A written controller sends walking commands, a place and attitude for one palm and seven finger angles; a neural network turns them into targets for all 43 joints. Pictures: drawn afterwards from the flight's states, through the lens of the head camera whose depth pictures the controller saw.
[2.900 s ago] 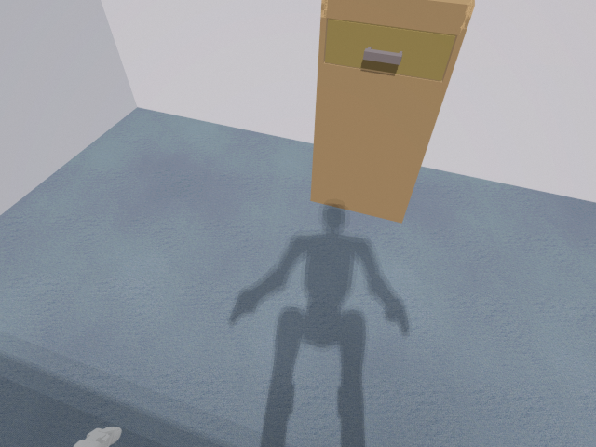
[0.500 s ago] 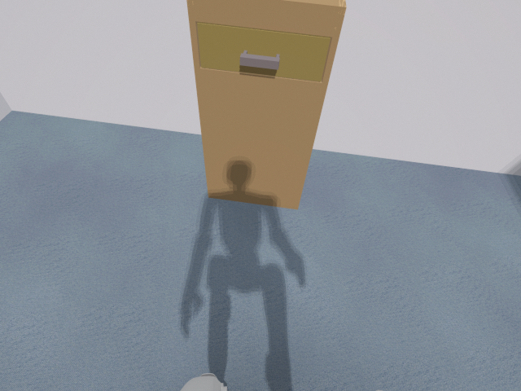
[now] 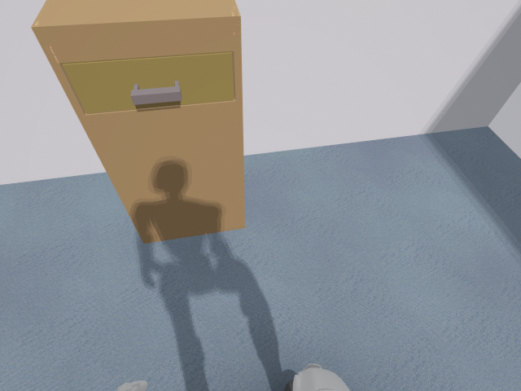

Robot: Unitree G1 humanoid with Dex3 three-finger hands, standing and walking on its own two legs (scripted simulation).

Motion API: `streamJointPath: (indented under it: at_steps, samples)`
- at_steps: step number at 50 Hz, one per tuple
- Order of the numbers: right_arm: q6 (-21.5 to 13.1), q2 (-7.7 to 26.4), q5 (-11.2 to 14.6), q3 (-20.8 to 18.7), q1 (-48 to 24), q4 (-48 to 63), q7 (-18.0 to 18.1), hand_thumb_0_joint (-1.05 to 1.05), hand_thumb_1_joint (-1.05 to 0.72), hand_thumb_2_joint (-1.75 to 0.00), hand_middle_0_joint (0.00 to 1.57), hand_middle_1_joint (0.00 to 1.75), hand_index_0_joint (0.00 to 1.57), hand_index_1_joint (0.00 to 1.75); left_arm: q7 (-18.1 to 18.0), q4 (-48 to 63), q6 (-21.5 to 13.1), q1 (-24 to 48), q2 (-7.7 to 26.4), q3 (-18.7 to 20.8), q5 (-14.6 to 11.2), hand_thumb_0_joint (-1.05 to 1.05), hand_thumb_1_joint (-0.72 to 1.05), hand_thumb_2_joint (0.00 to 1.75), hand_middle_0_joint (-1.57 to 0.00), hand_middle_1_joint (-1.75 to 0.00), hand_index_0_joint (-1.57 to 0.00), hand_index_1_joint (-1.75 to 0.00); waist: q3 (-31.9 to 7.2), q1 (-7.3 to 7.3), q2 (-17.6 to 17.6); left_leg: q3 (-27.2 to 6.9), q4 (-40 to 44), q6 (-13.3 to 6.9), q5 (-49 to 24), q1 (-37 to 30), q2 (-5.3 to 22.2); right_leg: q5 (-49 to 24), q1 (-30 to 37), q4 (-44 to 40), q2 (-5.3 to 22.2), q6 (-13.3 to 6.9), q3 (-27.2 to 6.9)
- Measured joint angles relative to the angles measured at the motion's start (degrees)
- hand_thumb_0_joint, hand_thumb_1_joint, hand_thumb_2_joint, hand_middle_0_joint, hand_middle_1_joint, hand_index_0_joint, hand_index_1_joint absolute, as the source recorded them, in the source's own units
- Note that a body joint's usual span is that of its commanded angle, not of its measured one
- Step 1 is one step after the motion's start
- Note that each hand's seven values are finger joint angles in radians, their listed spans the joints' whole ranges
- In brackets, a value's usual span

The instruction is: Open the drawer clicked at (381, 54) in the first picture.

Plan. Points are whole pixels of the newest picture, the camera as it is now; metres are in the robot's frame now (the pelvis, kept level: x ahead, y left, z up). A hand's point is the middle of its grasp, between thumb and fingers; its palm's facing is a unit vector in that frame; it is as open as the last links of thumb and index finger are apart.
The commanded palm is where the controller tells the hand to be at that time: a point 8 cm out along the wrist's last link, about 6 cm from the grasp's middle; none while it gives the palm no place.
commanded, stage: turn to face it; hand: left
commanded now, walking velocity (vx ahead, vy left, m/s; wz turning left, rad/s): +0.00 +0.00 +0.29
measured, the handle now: (156, 90) +0.80 +0.28 +0.00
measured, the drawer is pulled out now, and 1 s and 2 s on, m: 0.00 0.00 0.00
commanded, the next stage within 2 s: take the last steps up to it in 0.34 s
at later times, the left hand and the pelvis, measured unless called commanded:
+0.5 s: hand out of the picture +0.08 +0.21 -0.18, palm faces +0.19 -0.96 -0.18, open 7.3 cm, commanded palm none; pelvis +0.05 +0.02 +0.00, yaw +8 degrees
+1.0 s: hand out of the picture +0.05 +0.12 -0.16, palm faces +0.28 -0.95 -0.14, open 7.3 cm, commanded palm none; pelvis +0.13 -0.01 +0.01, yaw +11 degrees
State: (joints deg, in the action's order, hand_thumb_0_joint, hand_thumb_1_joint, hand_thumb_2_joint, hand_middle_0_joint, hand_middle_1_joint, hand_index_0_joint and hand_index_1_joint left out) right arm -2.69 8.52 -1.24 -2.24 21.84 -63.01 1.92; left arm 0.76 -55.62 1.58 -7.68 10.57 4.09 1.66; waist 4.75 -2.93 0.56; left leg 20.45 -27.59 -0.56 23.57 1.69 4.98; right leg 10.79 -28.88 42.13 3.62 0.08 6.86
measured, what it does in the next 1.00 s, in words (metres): walks ahead: right foot, then left foot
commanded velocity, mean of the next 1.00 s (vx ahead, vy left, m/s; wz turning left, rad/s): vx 0.17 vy -0.02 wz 0.14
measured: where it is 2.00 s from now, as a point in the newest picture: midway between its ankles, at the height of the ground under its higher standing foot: (246, 373)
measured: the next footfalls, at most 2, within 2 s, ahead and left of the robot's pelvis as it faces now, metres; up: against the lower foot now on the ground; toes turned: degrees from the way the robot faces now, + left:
right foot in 0.04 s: +0.15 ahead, -0.11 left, +0.00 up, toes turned -8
left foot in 0.38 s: +0.08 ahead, +0.12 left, +0.00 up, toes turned +13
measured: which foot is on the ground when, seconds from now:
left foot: down 0.00-0.06, up 0.08-0.36, down 0.38-0.80, up 0.82-1.00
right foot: up 0.00-0.02, down 0.04-0.40, up 0.42-0.76, down 0.78-1.00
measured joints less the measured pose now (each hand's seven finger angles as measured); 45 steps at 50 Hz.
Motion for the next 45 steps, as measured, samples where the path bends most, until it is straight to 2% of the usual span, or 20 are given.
streamJointPath:
  at_steps: [2, 3, 5, 7, 9, 11, 15, 18, 19, 21, 24, 28, 34, 36, 39, 40, 42, 45]
  samples:
    - [0.5, -0.5, 0.2, 0.2, 1.5, -0.8, -0.2, 0.00, -0.91, -0.90, 0.20, 0.30, 0.20, 0.30, -0.3, 0.3, -1.1, 0.4, -0.4, -0.8, 0.2, 0.00, 0.91, 0.90, -0.19, -0.30, -0.20, -0.30, -0.1, -0.62, -0.5, -0.3, -4.7, 1.0, 3.2, 0.6, 1.0, -3.6, 4.7, -6.4, -0.9, -0.6, 0.8]
    - [0.8, -0.8, 0.5, 0.3, 2.0, -1.3, -0.3, 0.00, -0.91, -0.90, 0.20, 0.30, 0.20, 0.30, -0.6, 0.2, -2.0, 0.6, -0.6, -1.1, 0.3, 0.00, 0.91, 0.90, -0.19, -0.30, -0.20, -0.30, -0.4, -0.51, -0.6, -1.1, -9.5, 1.3, 4.5, 2.4, 1.8, -1.9, 5.9, -7.5, -1.1, -1.4, 1.0]
    - [1.9, -0.9, 1.1, 0.5, 1.1, -2.0, -0.3, 0.00, -0.91, -0.90, 0.20, 0.30, 0.20, 0.30, -1.1, -0.4, -3.5, 1.4, -1.6, -1.9, -0.3, 0.00, 0.91, 0.90, -0.19, -0.30, -0.20, -0.30, 0.3, -0.69, -2.2, -7.9, -21.7, 1.8, 7.9, 7.7, 2.0, 1.8, 6.2, -5.2, -1.9, -3.1, 2.0]
    - [3.0, -1.3, 1.4, 0.6, 0.1, -1.9, -0.2, 0.01, -0.91, -0.90, 0.20, 0.30, 0.20, 0.30, -1.6, -1.1, -3.7, 1.6, -2.6, -2.6, -0.6, 0.00, 0.91, 0.90, -0.19, -0.30, -0.20, -0.30, 0.4, -0.87, -2.9, -13.1, -29.7, 2.1, 9.0, 12.2, 1.1, 2.6, 7.9, -5.9, -2.0, -3.7, 3.0]
    - [3.6, -1.8, 1.3, 0.7, -1.2, -1.6, -0.2, 0.01, -0.91, -0.90, 0.20, 0.30, 0.20, 0.30, -2.1, -1.7, -3.3, 1.2, -3.3, -3.0, -0.6, 0.00, 0.91, 0.90, -0.19, -0.30, -0.20, -0.30, -0.4, -0.59, -2.8, -15.5, -32.4, 2.3, 7.8, 15.5, 0.7, 1.9, 9.5, -8.0, -1.9, -3.4, 3.5]
    - [4.0, -2.2, 1.2, 0.7, -2.4, -0.8, -0.3, 0.01, -0.91, -0.90, 0.20, 0.30, 0.20, 0.30, -2.6, -1.9, -2.9, 0.9, -3.7, -2.6, -0.9, -0.01, 0.92, 0.90, -0.20, -0.30, -0.21, -0.30, -1.4, -0.42, -2.6, -16.7, -30.8, 2.5, 6.1, 17.5, 0.9, 1.1, 10.8, -10.1, -1.8, -3.4, 4.2]
    - [4.1, -2.6, 0.9, 0.6, -4.4, 1.0, -0.7, 0.00, -0.91, -0.90, 0.20, 0.30, 0.20, 0.30, -2.8, -1.8, -1.9, 0.7, -3.2, -2.3, -0.6, -0.02, 0.93, 0.90, -0.20, -0.30, -0.21, -0.30, -2.9, 0.53, -1.8, -16.6, -23.6, 2.7, 3.1, 18.5, 1.2, 0.4, 11.9, -12.2, -1.1, -2.7, 5.7]
    - [4.2, -1.6, 0.4, 0.5, -4.8, 1.3, -0.6, 0.02, -0.93, -0.90, 0.20, 0.30, 0.20, 0.30, -2.8, -2.0, -1.2, -0.1, -2.7, -2.0, -0.7, -0.01, 0.92, 0.90, -0.20, -0.30, -0.21, -0.30, -3.5, 1.30, -1.3, -15.6, -14.1, 2.7, -1.4, 15.8, 0.8, 1.1, 11.9, -11.0, -0.3, -1.7, 6.7]
    - [3.9, -1.2, 0.4, 0.4, -4.6, 1.4, -0.7, 0.02, -0.93, -0.90, 0.20, 0.30, 0.20, 0.30, -2.8, -2.0, -0.9, -0.7, -2.4, -1.9, -0.9, -0.01, 0.92, 0.90, -0.20, -0.30, -0.21, -0.30, -3.7, 1.45, -1.2, -15.6, -10.8, 2.1, -3.0, 14.8, 0.5, 1.8, 11.4, -9.7, 0.1, -1.2, 7.0]
    - [3.7, -1.3, 0.1, 0.3, -4.5, 1.4, -0.7, 0.02, -0.93, -0.90, 0.20, 0.30, 0.20, 0.30, -2.8, -2.4, -0.1, -2.0, -1.3, -1.0, -1.4, -0.01, 0.92, 0.90, -0.20, -0.30, -0.21, -0.30, -4.1, 1.92, 0.5, -15.2, -10.5, 0.2, -3.5, 14.6, -0.8, 5.2, 10.6, -7.4, 0.9, 0.0, 5.5]
    - [3.2, -1.4, -0.2, 0.4, -4.1, 1.7, -0.4, 0.02, -0.92, -0.90, 0.20, 0.30, 0.20, 0.30, -2.5, -3.5, 0.9, -4.1, 0.2, -0.4, -1.0, -0.01, 0.93, 0.90, -0.20, -0.30, -0.21, -0.30, -4.6, 2.03, 1.3, -15.1, -6.7, -1.2, -5.1, 13.1, -2.1, 11.4, 8.8, 0.2, 0.3, 0.8, 1.2]
    - [2.1, -1.3, -0.2, 0.7, -4.3, 1.5, 0.1, 0.01, -0.91, -0.90, 0.20, 0.30, 0.20, 0.30, -1.9, -5.1, 0.4, -6.6, 0.9, -0.4, -0.6, 0.00, 0.92, 0.90, -0.19, -0.30, -0.20, -0.30, -4.6, 2.52, 0.8, -15.4, 0.1, -1.5, -8.5, 10.6, -3.3, 12.6, 8.1, 6.7, -0.2, 1.4, -2.2]
    - [1.1, -1.3, -0.3, 0.4, -3.9, 1.2, -0.3, 0.01, -0.91, -0.90, 0.20, 0.30, 0.20, 0.30, -1.1, -7.5, 0.0, -9.0, 0.4, -1.2, -0.4, 0.00, 0.92, 0.90, -0.19, -0.30, -0.20, -0.30, -4.2, 1.56, -0.6, -15.8, 4.4, -1.0, -10.1, 8.0, -3.5, 15.0, 10.6, 2.3, -0.3, 1.6, -2.4]
    - [1.3, -1.1, -0.3, 0.2, -3.5, 0.6, -0.5, 0.00, -0.90, -0.90, 0.20, 0.30, 0.21, 0.30, -0.8, -7.7, -0.4, -9.1, -0.2, -1.4, -0.5, 0.01, 0.91, 0.90, -0.19, -0.30, -0.20, -0.30, -4.1, 1.26, -1.0, -16.0, 4.1, -0.4, -9.6, 7.6, -3.4, 14.6, 12.1, -2.1, -0.4, 1.4, -1.9]
    - [1.7, -0.8, 0.1, -0.1, -2.4, -0.6, -0.7, 0.00, -0.90, -0.90, 0.20, 0.30, 0.21, 0.30, -0.5, -7.5, -1.7, -9.4, -1.0, -1.7, -0.5, 0.01, 0.91, 0.90, -0.19, -0.30, -0.20, -0.30, -4.2, 1.50, -1.3, -16.2, 0.5, 0.8, -7.0, 8.1, -3.3, 8.4, 16.1, -12.5, -0.7, 0.9, -1.0]
    - [2.0, -0.5, 0.3, -0.2, -2.0, -1.0, -0.7, 0.00, -0.90, -0.90, 0.20, 0.30, 0.21, 0.30, -0.6, -7.5, -2.4, -9.3, -1.5, -1.7, -0.4, 0.01, 0.91, 0.90, -0.19, -0.30, -0.20, -0.30, -4.1, 1.72, -1.9, -16.6, -2.5, 0.7, -4.7, 8.9, -2.8, 5.3, 16.6, -13.0, -1.1, 0.1, -0.5]
    - [3.1, 0.0, 0.4, -0.5, -1.5, -1.9, -1.1, 0.00, -0.90, -0.90, 0.20, 0.30, 0.20, 0.30, -1.0, -7.3, -3.2, -9.7, -2.8, -1.8, -0.3, 0.00, 0.91, 0.90, -0.19, -0.30, -0.20, -0.30, -4.5, 2.24, -3.2, -17.4, -12.4, 0.3, 1.6, 12.5, -1.9, 5.8, 17.6, -12.2, -1.8, -1.2, 1.1]
    - [4.1, 0.6, 0.0, -1.0, -2.4, -2.5, -1.9, 0.01, -0.90, -0.90, 0.20, 0.30, 0.20, 0.30, -1.6, -7.2, -4.3, -12.0, -4.0, -1.9, -0.5, 0.00, 0.91, 0.90, -0.19, -0.30, -0.20, -0.30, -5.3, 3.63, -2.6, -16.9, -25.6, 0.0, 0.4, 19.2, -1.5, 6.6, 20.4, -15.3, -2.0, -1.8, 1.8]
